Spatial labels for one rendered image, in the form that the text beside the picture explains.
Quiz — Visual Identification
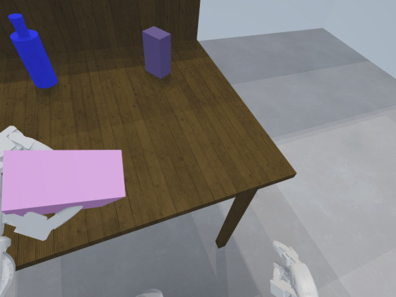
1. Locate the table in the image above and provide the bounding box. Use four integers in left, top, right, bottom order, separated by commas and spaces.
0, 0, 296, 271

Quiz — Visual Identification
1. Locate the robot right hand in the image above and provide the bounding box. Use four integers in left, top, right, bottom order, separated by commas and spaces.
270, 241, 319, 297

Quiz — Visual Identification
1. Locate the robot left forearm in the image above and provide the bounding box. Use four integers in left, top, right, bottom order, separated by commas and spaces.
0, 236, 15, 297

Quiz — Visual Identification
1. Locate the robot left hand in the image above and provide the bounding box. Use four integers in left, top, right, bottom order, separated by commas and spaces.
0, 126, 83, 241

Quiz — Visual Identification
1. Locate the sponge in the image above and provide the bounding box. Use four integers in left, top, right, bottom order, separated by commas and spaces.
1, 150, 126, 217

